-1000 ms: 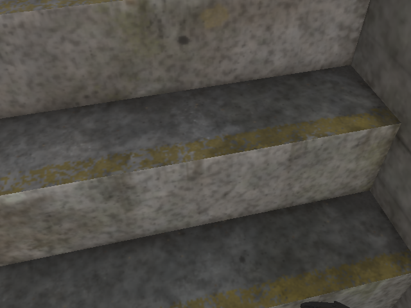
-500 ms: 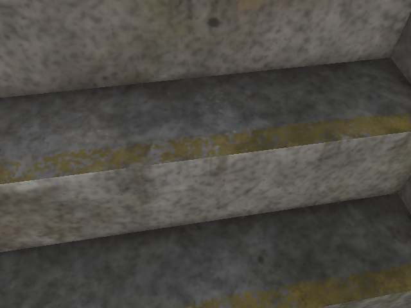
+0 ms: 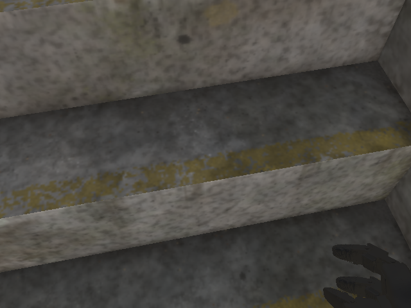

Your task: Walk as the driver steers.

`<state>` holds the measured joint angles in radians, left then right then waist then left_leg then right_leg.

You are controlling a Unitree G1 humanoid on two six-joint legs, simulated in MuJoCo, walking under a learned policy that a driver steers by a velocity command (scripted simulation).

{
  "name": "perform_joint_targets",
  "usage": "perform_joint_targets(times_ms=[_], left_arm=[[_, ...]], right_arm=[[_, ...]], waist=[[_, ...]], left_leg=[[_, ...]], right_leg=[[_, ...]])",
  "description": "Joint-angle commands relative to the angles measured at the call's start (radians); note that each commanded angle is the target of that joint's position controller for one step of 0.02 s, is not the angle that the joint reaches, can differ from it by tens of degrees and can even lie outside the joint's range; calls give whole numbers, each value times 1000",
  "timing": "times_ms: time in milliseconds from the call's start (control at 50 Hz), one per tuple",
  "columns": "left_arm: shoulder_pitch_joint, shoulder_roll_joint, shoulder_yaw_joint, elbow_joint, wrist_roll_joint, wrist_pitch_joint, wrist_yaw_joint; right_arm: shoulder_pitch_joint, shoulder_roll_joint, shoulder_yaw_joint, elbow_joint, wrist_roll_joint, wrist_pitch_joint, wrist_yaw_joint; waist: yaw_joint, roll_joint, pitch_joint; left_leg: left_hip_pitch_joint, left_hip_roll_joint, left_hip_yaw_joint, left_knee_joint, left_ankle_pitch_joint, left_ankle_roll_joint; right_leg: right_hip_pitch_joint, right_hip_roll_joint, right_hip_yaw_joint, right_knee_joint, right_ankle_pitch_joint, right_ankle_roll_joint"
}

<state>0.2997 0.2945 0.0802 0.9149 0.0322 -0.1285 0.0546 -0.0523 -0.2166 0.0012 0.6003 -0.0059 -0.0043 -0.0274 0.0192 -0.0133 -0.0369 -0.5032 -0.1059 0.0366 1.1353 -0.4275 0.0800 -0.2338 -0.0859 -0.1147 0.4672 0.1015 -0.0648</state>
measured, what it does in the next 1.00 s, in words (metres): climbs, turning left: left foot, then right foot 0.05 m higher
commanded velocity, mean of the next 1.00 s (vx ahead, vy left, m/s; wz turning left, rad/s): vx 0.12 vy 0.00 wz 0.57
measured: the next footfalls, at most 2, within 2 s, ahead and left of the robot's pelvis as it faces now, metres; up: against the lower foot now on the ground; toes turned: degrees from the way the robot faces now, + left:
left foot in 0.04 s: -0.15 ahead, +0.07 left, -0.01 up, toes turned +7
right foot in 0.34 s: -0.17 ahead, -0.12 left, +0.04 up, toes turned -8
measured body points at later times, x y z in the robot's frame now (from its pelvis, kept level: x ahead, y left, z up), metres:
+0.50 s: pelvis +0.05 -0.03 +0.04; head +0.17 -0.03 +0.47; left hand +0.41 +0.07 -0.04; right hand -0.11 -0.33 -0.03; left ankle -0.14 -0.01 -0.64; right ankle -0.18 -0.09 -0.61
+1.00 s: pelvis +0.27 +0.02 +0.19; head +0.39 +0.10 +0.62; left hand +0.37 +0.37 +0.07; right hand +0.45 -0.26 +0.08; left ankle +0.07 +0.01 -0.54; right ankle +0.16 -0.13 -0.05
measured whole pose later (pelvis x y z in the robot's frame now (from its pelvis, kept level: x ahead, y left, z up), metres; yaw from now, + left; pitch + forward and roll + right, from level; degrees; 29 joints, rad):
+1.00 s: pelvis +0.27 +0.02 +0.19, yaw +19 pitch +20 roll -6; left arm -0.03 0.38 0.03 0.70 0.06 -0.03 0.01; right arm 0.24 -0.38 -0.07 0.86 -0.11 -0.07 -0.10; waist 0.03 0.04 -0.06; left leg -0.26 -0.04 -0.13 0.31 -0.24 0.12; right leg -0.85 0.10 -0.17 2.57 -0.91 0.03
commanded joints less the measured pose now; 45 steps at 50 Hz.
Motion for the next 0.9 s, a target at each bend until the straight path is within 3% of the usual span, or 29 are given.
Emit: perform_joint_targets(times_ms=[20, 40, 60, 100, 140, 200, 260, 300, 320, 360, 420, 480, 500, 520, 560, 600, 620, 640, 660, 680, 720, 740, 780, 800, 820, 840, 860, 880, 900], left_arm=[[-279, 59, 31, -262, -12, -9, -22], [-166, 8, 30, -303, 10, 7, 8], [-93, -149, -12, -340, -17, 13, -1], [-312, -150, -75, -505, -86, -3, 39], [-947, -75, -120, -661, 25, -11, 16], [-840, 8, -115, -620, -15, 35, -55], [-341, 49, -76, -500, -68, 96, -85], [-53, 99, -10, -305, -75, 178, -31], [-303, 246, 28, -271, 40, 165, -29], [-593, 28, -38, -268, 109, 117, -45], [-650, 59, -30, -372, 97, 51, -27], [-1037, 188, 33, -593, 14, -17, -44], [-1045, 70, -4, -659, 31, -29, -70], [-1021, 106, 5, -637, -9, -20, -41], [-964, 27, -52, -706, -68, 36, -78], [-928, -55, -112, -889, 53, -25, -95], [-350, 29, -95, -665, 75, -42, -120], [43, -39, -26, -418, 56, 14, -153], [-247, -1, 21, -396, -144, 51, -74], [-290, -20, 23, -410, -101, 107, 15], [-556, 12, -23, -310, 195, 32, 85], [-241, 118, 29, -215, 231, -16, 77], [-7, 225, 91, -176, 130, 6, 35], [-257, 236, 97, -208, 97, 5, 25], [-160, 289, -82, -114, -72, 127, -119], [-313, 105, -38, -91, 108, 254, -236], [-625, -3, -82, -210, 177, 355, -261], [-688, 30, -21, -347, 10, 143, -133], [-647, 97, -52, -413, 4, 65, -92]], right_arm=[[492, -153, -97, 175, -43, 27, -11], [366, -184, -101, 213, -71, 21, 15], [246, -237, -97, 203, -96, -4, 22], [483, -196, -104, 305, -157, -39, 21], [1076, -116, -109, 461, -116, -31, -40], [866, -213, -154, 365, -81, -44, -119], [137, -231, -171, 89, -36, -115, -104], [153, -143, -186, 77, -22, -115, -70], [466, -116, -186, 104, 64, -90, -33], [616, -154, -194, 137, 97, -50, -82], [653, -228, -199, 152, 19, 29, -101], [1448, -198, -185, 414, -7, -6, -22], [1425, -70, -156, 552, -34, -22, -29], [1308, 29, -117, 620, -113, -34, -8], [1221, 19, -54, 600, -244, -106, -31], [725, -72, -102, 440, -279, -209, -92], [400, -57, -134, 262, -187, -208, -128], [264, -290, -241, 203, 81, -200, -239], [373, -302, -196, 91, 135, -157, -202], [376, -233, -200, 82, 120, -158, -141], [545, -161, -214, 133, 23, -70, -34], [325, -143, -212, 114, 4, -77, -21], [57, -89, -181, 129, 57, -167, -14], [226, -59, -160, 147, 85, -169, 13], [-12, 227, 108, -194, -130, -37, 62], [475, 500, 155, 64, -68, 58, 56], [637, 467, 239, 250, -74, 162, 147], [819, -298, -143, 388, -11, 37, 18], [932, -449, -189, 376, -77, 2, -50]], waist=[[-246, 318, -75], [-89, 310, 172], [66, 333, 85], [-75, 308, 64], [-490, 343, -64], [-299, 213, -319], [113, 106, -351], [235, -355, -254], [-77, -425, -268], [-254, -416, 16], [-312, -41, -90], [-736, 125, -309], [-655, 538, 8], [-514, 321, 127], [-285, 454, 25], [74, 480, -127], [211, 60, -185], [463, -682, -235], [100, -1026, -592], [46, -702, -486], [-273, -180, -27], [-60, -42, 50], [70, -36, -78], [-137, -112, -226], [-375, 187, -775], [-452, 460, -393], [-530, 4, 5], [-386, 169, -97], [-391, 371, -288]], left_leg=[[643, 172, -177, -1331, 936, 101], [693, 300, -172, -1436, 1030, 177], [887, 323, -30, -835, 2058, 99], [1153, 452, -23, -643, 2384, 104], [1681, 410, -232, -469, 2589, 118], [1670, 341, -305, -438, 2650, 53], [533, 178, -354, -396, 2139, -47], [-65, -146, -202, 405, 28, -149], [-560, -150, -121, 1026, -346, -162], [-751, -159, -64, 1193, -604, -140], [-699, -209, 111, 641, -663, -137], [439, -74, 28, -1375, 512, -2], [687, -2, -106, -1598, 1100, -28], [779, 108, -39, -1783, 1303, 41], [1054, 200, 64, -1367, 2947, -9], [856, 44, 55, -269, 4390, -457], [323, -10, -113, -120, 3765, -652], [-604, -204, -167, 1039, 884, -633], [-1297, -76, -493, 1596, -752, -448], [-1572, -29, -535, 1578, -923, -323], [-1758, -76, -240, 1135, -941, -225], [-1933, -231, 19, 951, -970, -253], [-1549, -238, 164, 301, -739, -252], [-800, -203, 133, -211, -576, -236], [-85, 47, -145, -620, -334, 49], [761, 85, -245, -953, 1094, 124], [790, 118, -257, -1394, 923, 138], [1188, 249, -224, -627, 1895, 49], [1591, 265, -235, -550, 2590, -81]], right_leg=[[-278, 197, -16, 1044, -516, 33], [-654, 298, 13, 1667, -881, 17], [-1078, 403, 68, 2225, -1100, 31], [-1639, 366, 133, 2362, -1224, -12], [-2038, 234, -77, 2355, -1292, 22], [-1633, 163, 8, 1678, -1155, 42], [-129, 87, 231, 109, -346, -17], [535, -153, 415, -492, 682, -142], [789, -249, 230, -208, 979, -166], [713, -217, -30, -368, 1166, -6], [949, -145, -70, -62, 1975, 81], [431, 210, -227, 1062, 1682, 254], [-99, 313, -144, 1296, -363, 131], [-241, 353, -106, 1470, -934, 17], [-650, 485, -306, 1851, -1479, 20], [-923, 423, -299, 702, -2001, 157], [-231, 316, -115, -232, -1143, 79], [739, -218, 488, -601, 168, -253], [1463, -533, 565, 219, 1036, -334], [1358, -573, 577, 155, 1004, -316], [1436, -424, 339, 153, 1054, -110], [1706, -380, 249, 417, 1804, -124], [1524, -183, 93, 416, 1731, -50], [1043, -79, -44, 503, 1564, 0], [-134, -178, 213, 760, 225, -22], [-651, 0, 52, 680, -580, 24], [-961, 46, -23, 873, -687, 17], [-963, 271, -169, 1461, -876, 66], [-1279, 259, -155, 1634, -947, 85]])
